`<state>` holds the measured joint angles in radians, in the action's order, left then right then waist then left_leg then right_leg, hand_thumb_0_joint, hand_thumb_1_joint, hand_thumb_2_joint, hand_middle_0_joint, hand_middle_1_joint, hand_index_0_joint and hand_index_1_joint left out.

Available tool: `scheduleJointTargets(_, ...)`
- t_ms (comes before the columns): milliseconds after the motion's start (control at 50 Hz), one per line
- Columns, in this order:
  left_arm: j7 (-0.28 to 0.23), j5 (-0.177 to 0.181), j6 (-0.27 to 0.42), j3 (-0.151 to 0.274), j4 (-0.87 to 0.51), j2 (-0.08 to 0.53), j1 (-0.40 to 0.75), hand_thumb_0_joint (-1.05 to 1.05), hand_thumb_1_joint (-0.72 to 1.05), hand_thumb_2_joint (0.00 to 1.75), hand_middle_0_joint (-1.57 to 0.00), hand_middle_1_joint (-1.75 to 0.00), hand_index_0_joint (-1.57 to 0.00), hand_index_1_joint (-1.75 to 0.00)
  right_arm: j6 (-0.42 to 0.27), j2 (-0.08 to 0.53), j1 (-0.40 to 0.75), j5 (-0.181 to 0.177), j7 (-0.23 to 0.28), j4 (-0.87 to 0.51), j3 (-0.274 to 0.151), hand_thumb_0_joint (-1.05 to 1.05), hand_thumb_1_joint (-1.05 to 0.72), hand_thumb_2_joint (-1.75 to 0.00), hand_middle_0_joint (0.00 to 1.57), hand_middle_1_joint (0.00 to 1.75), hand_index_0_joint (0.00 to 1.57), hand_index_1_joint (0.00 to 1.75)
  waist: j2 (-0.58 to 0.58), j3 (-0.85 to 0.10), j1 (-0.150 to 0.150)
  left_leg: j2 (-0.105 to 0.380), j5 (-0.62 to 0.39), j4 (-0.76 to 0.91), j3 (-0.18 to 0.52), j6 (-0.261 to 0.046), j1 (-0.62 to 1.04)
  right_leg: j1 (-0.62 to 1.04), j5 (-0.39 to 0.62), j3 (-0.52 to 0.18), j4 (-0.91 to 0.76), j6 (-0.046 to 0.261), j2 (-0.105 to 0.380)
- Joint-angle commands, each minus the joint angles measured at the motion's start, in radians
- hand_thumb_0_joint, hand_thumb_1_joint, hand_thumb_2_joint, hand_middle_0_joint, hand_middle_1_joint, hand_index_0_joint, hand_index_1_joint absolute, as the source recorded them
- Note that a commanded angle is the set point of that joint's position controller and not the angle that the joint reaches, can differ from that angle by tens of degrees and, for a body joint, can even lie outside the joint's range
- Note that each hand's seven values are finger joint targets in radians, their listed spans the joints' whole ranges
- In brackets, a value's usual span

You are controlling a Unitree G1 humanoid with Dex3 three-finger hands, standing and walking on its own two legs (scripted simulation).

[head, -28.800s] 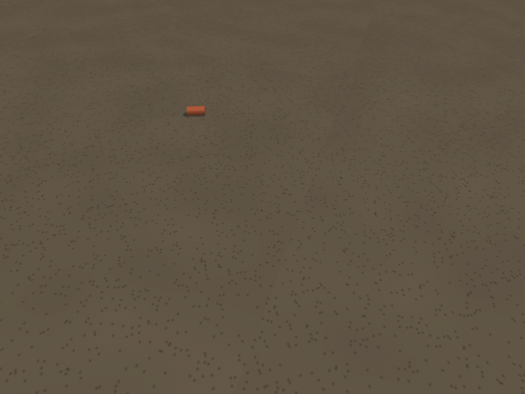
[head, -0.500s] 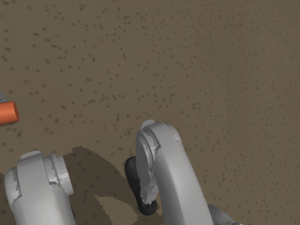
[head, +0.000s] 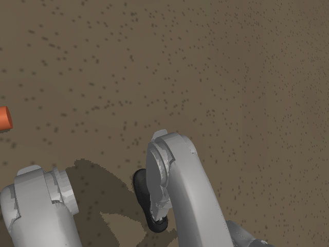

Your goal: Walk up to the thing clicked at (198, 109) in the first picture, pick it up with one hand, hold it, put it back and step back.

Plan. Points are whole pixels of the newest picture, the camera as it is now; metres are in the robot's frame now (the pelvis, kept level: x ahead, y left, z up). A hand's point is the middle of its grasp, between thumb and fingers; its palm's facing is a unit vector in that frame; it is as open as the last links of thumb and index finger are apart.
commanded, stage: open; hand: left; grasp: from above
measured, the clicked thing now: out of the picture +0.43 +0.29 -0.27
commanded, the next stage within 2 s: withdraw in 0.66 s
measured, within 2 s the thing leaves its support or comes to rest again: neither
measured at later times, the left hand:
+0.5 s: hand out of the picture +0.42 +0.28 -0.25, palm faces -0.44 -0.13 -0.89, open 12.5 cm
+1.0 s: hand out of the picture +0.44 +0.29 -0.23, palm faces -0.36 -0.15 -0.92, open 13.4 cm
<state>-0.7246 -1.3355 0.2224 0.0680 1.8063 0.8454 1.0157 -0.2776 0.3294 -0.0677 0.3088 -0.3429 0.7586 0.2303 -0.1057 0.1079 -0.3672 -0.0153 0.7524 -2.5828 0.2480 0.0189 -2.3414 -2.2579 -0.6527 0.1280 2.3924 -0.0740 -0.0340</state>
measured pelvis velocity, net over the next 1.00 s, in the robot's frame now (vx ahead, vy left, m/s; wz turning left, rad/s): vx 0.00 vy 0.00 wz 0.00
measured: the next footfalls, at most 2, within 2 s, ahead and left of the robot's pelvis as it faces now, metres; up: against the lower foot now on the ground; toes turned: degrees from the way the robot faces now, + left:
none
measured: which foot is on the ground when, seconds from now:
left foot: down 0.00-1.00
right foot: down 0.00-1.00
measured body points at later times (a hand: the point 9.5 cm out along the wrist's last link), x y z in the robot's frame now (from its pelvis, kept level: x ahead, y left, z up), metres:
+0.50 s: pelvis +0.00 +0.00 +0.00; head +0.26 +0.13 +0.35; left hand +0.44 +0.28 -0.20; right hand +0.06 -0.26 -0.06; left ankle +0.06 +0.12 -0.26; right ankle +0.12 -0.13 -0.26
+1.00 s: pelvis +0.00 +0.00 +0.00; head +0.25 +0.12 +0.35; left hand +0.46 +0.29 -0.17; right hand +0.06 -0.25 -0.07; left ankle +0.06 +0.12 -0.26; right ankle +0.12 -0.13 -0.26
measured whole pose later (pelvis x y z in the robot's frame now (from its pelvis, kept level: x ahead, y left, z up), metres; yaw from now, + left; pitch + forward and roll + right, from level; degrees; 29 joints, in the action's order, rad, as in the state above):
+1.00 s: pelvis +0.00 +0.00 +0.00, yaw +0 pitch +29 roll -13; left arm -0.68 -1.30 0.21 0.12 1.64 0.82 0.97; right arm -0.28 0.32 -0.11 0.28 -0.36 0.76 0.20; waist -0.08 0.07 -0.34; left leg -0.02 0.77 -2.58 0.25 0.03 -2.34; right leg -2.26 -0.66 0.13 2.39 -0.07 -0.03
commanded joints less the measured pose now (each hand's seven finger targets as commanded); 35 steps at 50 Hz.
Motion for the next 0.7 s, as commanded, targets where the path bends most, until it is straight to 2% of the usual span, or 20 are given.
scheduleJointTargets(0,-0.033,0.012,0.010,0.012,-0.115,0.191,0.263,0.00,-0.09,0.64,-0.47,-0.60,-0.46,-0.61,0.004,0.327,-0.175,-0.004,0.014,0.006,-0.090,0.00,-0.90,-0.90,0.20,0.30,0.20,0.30,0.451,-0.610,-0.046,0.022,-0.205,0.289,-0.118,-0.026,0.434,0.366,0.227,0.127,-0.199,0.090,-0.046)
scheduleJointTargets(20,-0.031,0.015,0.008,0.021,-0.081,0.189,0.237,0.00,-0.10,0.65,-0.46,-0.61,-0.46,-0.62,0.005,0.326,-0.179,-0.006,0.012,-0.001,-0.090,0.00,-0.90,-0.90,0.20,0.30,0.20,0.30,0.442,-0.598,-0.048,0.022,-0.210,0.281,-0.126,-0.028,0.424,0.377,0.236,0.119,-0.198,0.091,-0.047)
scheduleJointTargets(60,-0.029,0.018,0.011,0.006,-0.101,0.172,0.236,0.00,-0.13,0.68,-0.43,-0.64,-0.42,-0.64,0.002,0.323,-0.168,-0.007,0.014,0.005,-0.087,0.00,-0.90,-0.90,0.20,0.30,0.20,0.30,0.426,-0.605,-0.046,0.023,-0.222,0.279,-0.118,-0.026,0.428,0.371,0.243,0.127,-0.192,0.089,-0.045)
scheduleJointTargets(120,-0.032,0.024,0.023,0.026,-0.111,0.195,0.244,0.00,-0.18,0.72,-0.39,-0.68,-0.38,-0.68,0.006,0.326,-0.186,-0.005,0.016,0.002,-0.088,0.00,-0.90,-0.90,0.20,0.30,0.20,0.30,0.442,-0.632,-0.046,0.026,-0.242,0.282,-0.117,-0.025,0.450,0.397,0.263,0.127,-0.188,0.090,-0.050)
scheduleJointTargets(140,-0.030,0.019,0.021,0.011,-0.093,0.185,0.237,0.00,-0.17,0.70,-0.38,-0.69,-0.38,-0.69,0.003,0.321,-0.172,-0.007,0.015,0.003,-0.082,0.00,-0.90,-0.90,0.20,0.30,0.20,0.30,0.428,-0.599,-0.050,0.024,-0.221,0.272,-0.116,-0.026,0.427,0.378,0.243,0.129,-0.184,0.088,-0.044)
scheduleJointTargets(160,-0.033,0.023,0.023,0.022,-0.108,0.198,0.241,0.00,-0.19,0.73,-0.37,-0.69,-0.36,-0.70,0.006,0.326,-0.183,-0.004,0.017,0.006,-0.085,0.00,-0.90,-0.90,0.20,0.30,0.20,0.30,0.441,-0.610,-0.050,0.026,-0.225,0.285,-0.116,-0.026,0.430,0.386,0.242,0.129,-0.195,0.090,-0.048)
scheduleJointTargets(180,-0.031,0.019,0.024,0.019,-0.093,0.190,0.241,0.00,-0.20,0.74,-0.37,-0.70,-0.36,-0.71,0.005,0.325,-0.178,-0.003,0.016,0.000,-0.081,0.00,-0.90,-0.90,0.20,0.30,0.20,0.30,0.433,-0.586,-0.057,0.023,-0.209,0.280,-0.113,-0.026,0.426,0.364,0.230,0.136,-0.185,0.090,-0.042)
scheduleJointTargets(200,-0.031,0.022,0.027,0.015,-0.100,0.186,0.233,0.00,-0.21,0.75,-0.35,-0.71,-0.35,-0.72,0.004,0.322,-0.170,-0.004,0.019,0.002,-0.081,0.00,-0.89,-0.90,0.20,0.30,0.20,0.30,0.440,-0.579,-0.052,0.024,-0.196,0.291,-0.114,-0.024,0.428,0.363,0.217,0.134,-0.188,0.092,-0.045)
scheduleJointTargets(220,-0.036,0.019,0.031,0.021,-0.109,0.203,0.242,0.00,-0.22,0.75,-0.34,-0.72,-0.34,-0.73,0.008,0.327,-0.173,-0.001,0.023,0.002,-0.086,0.00,-0.90,-0.90,0.20,0.30,0.20,0.30,0.444,-0.591,-0.050,0.025,-0.187,0.295,-0.116,-0.024,0.427,0.371,0.207,0.132,-0.198,0.092,-0.048)
scheduleJointTargets(280,-0.039,0.015,0.029,0.004,-0.118,0.186,0.241,0.00,-0.25,0.79,-0.31,-0.75,-0.31,-0.76,0.008,0.332,-0.160,-0.002,0.028,0.001,-0.093,0.00,-0.89,-0.90,0.20,0.30,0.20,0.30,0.443,-0.590,-0.053,0.025,-0.177,0.292,-0.119,-0.023,0.429,0.374,0.204,0.124,-0.200,0.093,-0.049)
scheduleJointTargets(340,-0.043,0.013,0.029,0.006,-0.127,0.185,0.236,0.00,-0.27,0.81,-0.29,-0.79,-0.29,-0.79,0.001,0.326,-0.166,0.003,0.022,0.000,-0.084,0.00,-0.89,-0.90,0.20,0.30,0.20,0.30,0.442,-0.599,-0.054,0.027,-0.199,0.282,-0.115,-0.023,0.445,0.369,0.221,0.133,-0.194,0.091,-0.049)
scheduleJointTargets(440,-0.054,0.010,0.016,-0.002,-0.130,0.172,0.240,0.00,-0.30,0.84,-0.25,-0.82,-0.25,-0.82,-0.004,0.338,-0.162,0.004,0.020,0.009,-0.102,0.00,-0.89,-0.90,0.20,0.30,0.20,0.30,0.470,-0.597,-0.054,0.029,-0.206,0.296,-0.106,-0.016,0.458,0.347,0.225,0.137,-0.188,0.093,-0.046)
scheduleJointTargets(460,-0.052,0.009,0.008,0.008,-0.099,0.178,0.222,0.00,-0.30,0.84,-0.25,-0.83,-0.25,-0.84,-0.006,0.324,-0.164,0.002,0.016,0.005,-0.086,0.00,-0.89,-0.90,0.20,0.30,0.20,0.30,0.467,-0.582,-0.054,0.029,-0.214,0.295,-0.108,-0.015,0.456,0.352,0.237,0.138,-0.184,0.092,-0.044)
scheduleJointTargets(480,-0.052,0.011,0.006,0.011,-0.114,0.187,0.229,0.00,-0.31,0.86,-0.25,-0.83,-0.24,-0.84,-0.002,0.337,-0.168,0.002,0.018,0.011,-0.097,0.00,-0.89,-0.90,0.20,0.30,0.20,0.30,0.475,-0.596,-0.053,0.029,-0.211,0.299,-0.109,-0.016,0.455,0.356,0.232,0.133,-0.190,0.093,-0.046)
scheduleJointTargets(520,-0.047,0.009,-0.004,0.016,-0.108,0.184,0.230,0.00,-0.32,0.86,-0.23,-0.85,-0.23,-0.85,-0.009,0.329,-0.160,-0.004,0.010,0.008,-0.092,0.00,-0.89,-0.90,0.20,0.30,0.20,0.30,0.493,-0.580,-0.046,0.029,-0.223,0.300,-0.100,-0.010,0.471,0.330,0.245,0.139,-0.168,0.091,-0.038)
scheduleJointTargets(560,-0.037,0.010,-0.011,0.026,-0.099,0.191,0.226,0.00,-0.32,0.89,-0.23,-0.87,-0.23,-0.88,-0.011,0.337,-0.171,-0.001,0.003,0.002,-0.092,0.00,-0.89,-0.90,0.20,0.30,0.20,0.30,0.504,-0.578,-0.054,0.027,-0.234,0.302,-0.101,-0.012,0.475,0.332,0.253,0.142,-0.165,0.091,-0.039)
scheduleJointTargets(580,-0.036,0.011,-0.011,0.039,-0.127,0.209,0.235,0.00,-0.32,0.89,-0.22,-0.89,-0.22,-0.89,-0.009,0.338,-0.169,-0.004,0.003,-0.001,-0.092,0.00,-0.89,-0.90,0.20,0.30,0.20,0.30,0.514,-0.613,-0.040,0.029,-0.258,0.313,-0.094,-0.008,0.500,0.344,0.268,0.143,-0.161,0.092,-0.040)
scheduleJointTargets(640,-0.020,0.016,-0.014,0.032,-0.090,0.194,0.212,0.00,-0.34,0.91,-0.21,-0.90,-0.21,-0.91,-0.014,0.335,-0.163,-0.009,-0.003,-0.002,-0.091,0.00,-0.89,-0.90,0.20,0.30,0.20,0.30,0.511,-0.584,-0.049,0.029,-0.242,0.307,-0.098,-0.008,0.485,0.348,0.264,0.139,-0.159,0.092,-0.039)
scheduleJointTargets(660,-0.021,0.018,-0.008,0.045,-0.146,0.207,0.233,0.00,-0.33,0.90,-0.20,-0.91,-0.20,-0.91,-0.011,0.340,-0.177,-0.005,-0.004,-0.003,-0.097,0.00,-0.89,-0.90,0.20,0.30,0.20,0.30,0.528,-0.632,-0.039,0.027,-0.266,0.313,-0.095,-0.008,0.502,0.359,0.275,0.142,-0.163,0.092,-0.041)
scheduleJointTargets(680,-0.015,0.022,-0.008,0.042,-0.122,0.201,0.227,0.00,-0.34,0.89,-0.20,-0.91,-0.20,-0.91,-0.013,0.336,-0.166,-0.011,-0.003,-0.004,-0.095,0.00,-0.89,-0.90,0.20,0.30,0.20,0.30,0.525,-0.618,-0.039,0.028,-0.252,0.309,-0.096,-0.007,0.498,0.351,0.268,0.139,-0.156,0.095,-0.038)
